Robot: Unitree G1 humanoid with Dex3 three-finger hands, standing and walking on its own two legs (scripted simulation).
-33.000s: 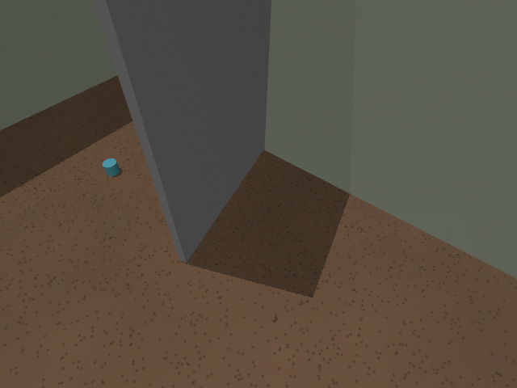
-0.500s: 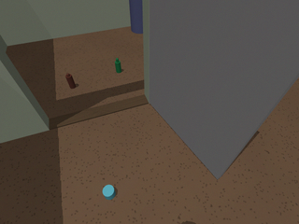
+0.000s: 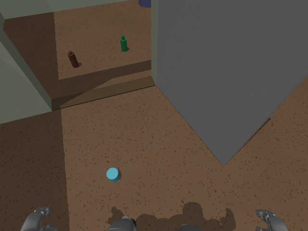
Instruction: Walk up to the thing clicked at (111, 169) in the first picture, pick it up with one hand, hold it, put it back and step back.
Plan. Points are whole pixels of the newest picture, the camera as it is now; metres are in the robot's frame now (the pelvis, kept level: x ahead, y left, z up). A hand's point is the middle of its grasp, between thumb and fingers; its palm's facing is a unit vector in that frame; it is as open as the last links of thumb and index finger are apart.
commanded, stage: walk up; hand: left
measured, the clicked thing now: (113, 175) +0.47 +0.26 -0.72
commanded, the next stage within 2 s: none
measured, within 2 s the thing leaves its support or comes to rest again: neither
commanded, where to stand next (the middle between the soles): +0.09 +0.03 m, yaw +0 degrees
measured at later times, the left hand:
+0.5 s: hand out of the picture -0.01 +0.28 -0.14, palm faces +0.04 -0.93 -0.37, open 7.4 cm
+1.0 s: hand out of the picture +0.10 +0.31 -0.15, palm faces +0.09 -0.89 -0.44, open 7.4 cm
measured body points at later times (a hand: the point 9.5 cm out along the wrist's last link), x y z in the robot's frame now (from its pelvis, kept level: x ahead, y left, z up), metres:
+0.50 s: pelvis +0.00 +0.00 +0.01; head +0.01 +0.01 +0.46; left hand -0.02 +0.33 -0.11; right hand +0.07 -0.31 -0.10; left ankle -0.05 +0.12 -0.72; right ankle +0.06 -0.12 -0.68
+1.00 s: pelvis -0.03 +0.02 -0.03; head +0.01 +0.02 +0.42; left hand +0.10 +0.35 -0.13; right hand +0.06 -0.29 -0.15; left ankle -0.05 +0.15 -0.73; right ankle +0.14 -0.12 -0.71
